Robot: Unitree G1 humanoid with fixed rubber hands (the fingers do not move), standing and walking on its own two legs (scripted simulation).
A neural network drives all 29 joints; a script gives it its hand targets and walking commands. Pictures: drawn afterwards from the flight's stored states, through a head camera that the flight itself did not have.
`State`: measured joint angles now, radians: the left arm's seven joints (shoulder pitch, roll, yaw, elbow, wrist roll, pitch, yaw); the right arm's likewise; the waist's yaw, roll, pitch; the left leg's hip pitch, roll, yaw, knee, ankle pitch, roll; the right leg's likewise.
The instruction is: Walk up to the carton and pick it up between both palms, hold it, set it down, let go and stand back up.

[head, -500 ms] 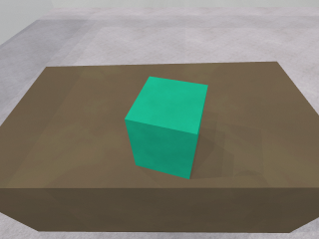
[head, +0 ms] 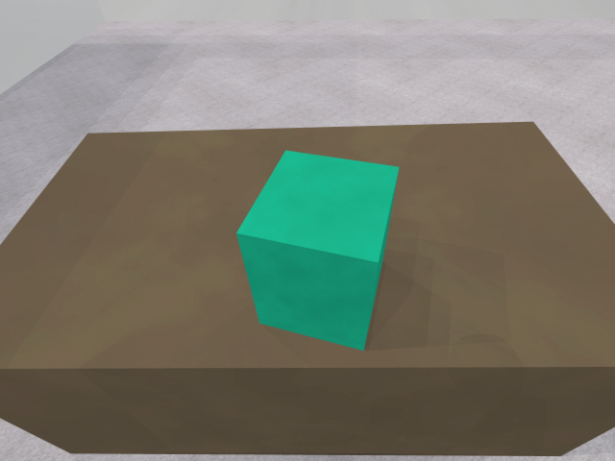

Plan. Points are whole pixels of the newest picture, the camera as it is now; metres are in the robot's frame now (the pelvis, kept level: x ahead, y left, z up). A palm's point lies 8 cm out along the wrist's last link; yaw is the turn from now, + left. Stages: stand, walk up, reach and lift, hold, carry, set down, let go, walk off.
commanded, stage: walk up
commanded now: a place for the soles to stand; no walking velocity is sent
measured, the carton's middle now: (324, 250) +0.48 +0.01 -0.03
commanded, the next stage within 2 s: none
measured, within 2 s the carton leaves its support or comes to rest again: neither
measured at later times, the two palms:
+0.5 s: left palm out of the picture +0.08 +0.28 -0.10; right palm out of the picture +0.07 -0.33 -0.11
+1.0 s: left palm out of the picture +0.09 +0.28 -0.12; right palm out of the picture +0.12 -0.29 -0.11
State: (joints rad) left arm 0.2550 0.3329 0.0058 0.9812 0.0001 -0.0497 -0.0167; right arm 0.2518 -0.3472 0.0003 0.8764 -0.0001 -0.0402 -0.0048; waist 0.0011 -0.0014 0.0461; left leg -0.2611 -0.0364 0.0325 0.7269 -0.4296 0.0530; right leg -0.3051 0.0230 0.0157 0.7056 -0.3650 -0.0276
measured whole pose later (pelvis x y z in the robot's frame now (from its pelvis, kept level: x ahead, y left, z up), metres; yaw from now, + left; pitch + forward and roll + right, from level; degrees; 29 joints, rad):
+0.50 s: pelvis +0.03 -0.03 +0.00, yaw -1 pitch -4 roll +1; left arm 0.25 0.37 0.01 0.98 0.00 -0.06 -0.02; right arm 0.30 -0.38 0.00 0.89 0.00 -0.03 0.01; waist 0.00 0.01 0.10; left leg -0.23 -0.02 0.04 0.81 -0.44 0.05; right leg -0.30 0.00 0.01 0.67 -0.29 -0.03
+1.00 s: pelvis +0.04 +0.00 +0.00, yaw +0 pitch -3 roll +0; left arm 0.22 0.33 0.01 0.98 0.00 -0.01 -0.01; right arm 0.20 -0.33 0.00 0.89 0.00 -0.03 0.00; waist 0.00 0.00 0.13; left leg -0.33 -0.02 0.03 0.65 -0.28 0.05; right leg -0.30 0.00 0.01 0.65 -0.30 -0.01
